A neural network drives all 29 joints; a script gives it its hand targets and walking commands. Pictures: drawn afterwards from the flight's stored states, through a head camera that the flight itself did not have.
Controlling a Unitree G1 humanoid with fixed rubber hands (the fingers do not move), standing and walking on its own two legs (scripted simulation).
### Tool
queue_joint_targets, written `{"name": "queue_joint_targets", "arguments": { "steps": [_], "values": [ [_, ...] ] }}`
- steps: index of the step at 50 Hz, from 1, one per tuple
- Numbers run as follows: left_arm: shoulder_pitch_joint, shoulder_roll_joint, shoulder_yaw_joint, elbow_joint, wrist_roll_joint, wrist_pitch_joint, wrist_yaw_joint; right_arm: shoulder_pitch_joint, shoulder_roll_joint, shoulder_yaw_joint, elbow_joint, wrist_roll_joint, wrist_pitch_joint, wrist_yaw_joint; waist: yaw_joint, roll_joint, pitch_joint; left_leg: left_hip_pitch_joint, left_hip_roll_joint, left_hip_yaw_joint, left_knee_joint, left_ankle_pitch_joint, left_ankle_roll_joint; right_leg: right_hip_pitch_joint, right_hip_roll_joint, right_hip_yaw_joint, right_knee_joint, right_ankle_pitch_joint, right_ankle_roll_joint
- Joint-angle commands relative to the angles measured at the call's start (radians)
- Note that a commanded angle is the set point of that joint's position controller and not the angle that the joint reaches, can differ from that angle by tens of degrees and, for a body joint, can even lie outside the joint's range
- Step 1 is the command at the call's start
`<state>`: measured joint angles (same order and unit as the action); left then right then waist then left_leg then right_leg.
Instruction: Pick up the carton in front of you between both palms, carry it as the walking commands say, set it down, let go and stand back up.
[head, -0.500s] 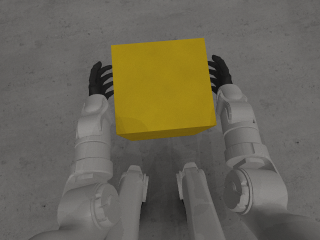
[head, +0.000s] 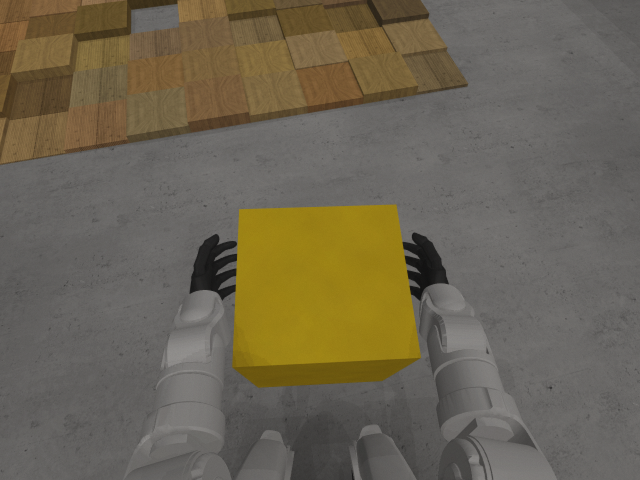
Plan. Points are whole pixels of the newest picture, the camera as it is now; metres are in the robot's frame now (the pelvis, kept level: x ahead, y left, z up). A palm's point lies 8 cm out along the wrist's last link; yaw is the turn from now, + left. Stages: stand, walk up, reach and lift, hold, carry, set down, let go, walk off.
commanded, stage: reach and lift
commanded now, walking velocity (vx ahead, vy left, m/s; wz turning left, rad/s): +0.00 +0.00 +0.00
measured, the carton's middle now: (319, 306) +0.38 +0.00 -0.11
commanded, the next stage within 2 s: hold in 1.50 s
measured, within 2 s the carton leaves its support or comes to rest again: neither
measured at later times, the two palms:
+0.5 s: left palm (159, 267) +0.34 +0.15 +0.11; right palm (469, 273) +0.33 -0.15 +0.11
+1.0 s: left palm (155, 265) +0.33 +0.15 +0.13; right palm (479, 270) +0.32 -0.15 +0.12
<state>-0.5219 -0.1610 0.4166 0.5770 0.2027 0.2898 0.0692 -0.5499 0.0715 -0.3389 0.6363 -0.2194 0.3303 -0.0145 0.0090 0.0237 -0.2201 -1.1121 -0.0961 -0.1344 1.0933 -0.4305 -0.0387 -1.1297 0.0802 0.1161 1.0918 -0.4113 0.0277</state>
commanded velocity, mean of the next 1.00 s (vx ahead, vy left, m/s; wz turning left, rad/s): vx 0.00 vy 0.00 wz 0.00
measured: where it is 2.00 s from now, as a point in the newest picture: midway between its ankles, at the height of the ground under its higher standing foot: outside the picture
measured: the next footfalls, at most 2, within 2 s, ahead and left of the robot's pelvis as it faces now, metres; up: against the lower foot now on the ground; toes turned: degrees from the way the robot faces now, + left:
none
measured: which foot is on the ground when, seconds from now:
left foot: down 0.00-1.00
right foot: down 0.00-1.00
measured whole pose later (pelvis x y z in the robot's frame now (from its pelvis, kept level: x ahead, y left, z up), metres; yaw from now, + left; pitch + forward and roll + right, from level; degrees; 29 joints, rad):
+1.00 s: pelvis +0.03 +0.00 +0.10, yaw +0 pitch -4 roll +0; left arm -0.34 -0.17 0.32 0.39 0.32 0.60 -0.01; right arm -0.32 0.17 -0.29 0.38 -0.31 0.64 0.00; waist 0.00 0.01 -0.01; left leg -0.14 -0.04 -0.15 0.42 -0.21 -0.01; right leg -0.15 0.04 0.13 0.42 -0.20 0.01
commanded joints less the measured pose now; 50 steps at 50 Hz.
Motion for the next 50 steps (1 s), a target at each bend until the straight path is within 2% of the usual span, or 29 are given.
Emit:
{"name": "queue_joint_targets", "arguments": {
  "steps": [1,11,21,26,31,38,50],
  "values": [
    [-0.441,-1.011,-0.595,0.101,-0.107,0.024,-0.243,-0.483,1.035,0.552,-0.018,0.138,-0.034,0.222,-0.008,-0.036,-0.526,0.346,-0.049,0.078,-0.216,0.248,0.018,0.504,0.049,-0.064,-0.203,0.279,-0.016],
    [-0.248,-1.000,-0.669,0.031,-0.112,0.067,-0.260,-0.299,1.034,0.618,-0.107,0.149,0.008,0.228,-0.009,-0.035,-0.378,0.650,-0.023,0.047,-0.445,0.410,0.021,0.759,0.032,-0.037,-0.426,0.419,-0.015],
    [-0.101,-0.999,-0.726,-0.091,-0.150,0.210,-0.292,-0.174,1.016,0.688,-0.271,0.190,0.156,0.232,-0.011,-0.022,-0.166,0.912,0.003,0.040,-0.663,0.496,0.019,0.997,0.015,-0.037,-0.650,0.475,-0.008],
    [-0.091,-0.962,-0.678,-0.107,-0.132,0.282,-0.305,-0.147,1.003,0.637,-0.279,0.171,0.231,0.240,-0.015,-0.017,-0.008,0.942,0.007,0.046,-0.735,0.388,0.021,1.014,0.010,-0.043,-0.721,0.365,-0.016],
    [-0.173,-0.962,-0.615,-0.085,-0.109,0.300,-0.320,-0.229,1.007,0.572,-0.251,0.148,0.251,0.259,-0.010,-0.011,0.056,0.927,0.012,0.054,-0.747,0.264,0.030,1.004,0.006,-0.052,-0.729,0.242,-0.023],
    [-0.271,-0.988,-0.623,-0.089,-0.114,0.298,-0.329,-0.329,1.033,0.584,-0.256,0.155,0.250,0.269,-0.008,-0.017,-0.008,0.951,0.015,0.061,-0.733,0.254,0.031,1.031,0.007,-0.057,-0.718,0.234,-0.020],
    [-0.250,-0.959,-0.623,-0.118,-0.107,0.316,-0.331,-0.296,1.029,0.586,-0.277,0.154,0.272,0.258,-0.008,-0.024,-0.022,0.992,0.007,0.069,-0.751,0.317,0.029,1.081,0.007,-0.054,-0.743,0.307,-0.012]
  ]
}}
